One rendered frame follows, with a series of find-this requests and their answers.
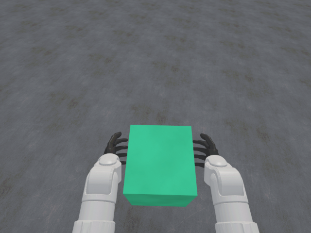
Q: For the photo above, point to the right robot hand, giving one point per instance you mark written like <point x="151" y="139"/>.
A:
<point x="210" y="148"/>

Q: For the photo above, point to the left robot hand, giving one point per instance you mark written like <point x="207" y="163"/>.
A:
<point x="111" y="146"/>

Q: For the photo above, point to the carton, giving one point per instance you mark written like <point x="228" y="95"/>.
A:
<point x="160" y="168"/>

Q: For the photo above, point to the right robot forearm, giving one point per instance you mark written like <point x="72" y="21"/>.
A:
<point x="229" y="197"/>

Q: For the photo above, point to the left robot forearm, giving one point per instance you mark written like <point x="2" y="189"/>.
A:
<point x="99" y="197"/>

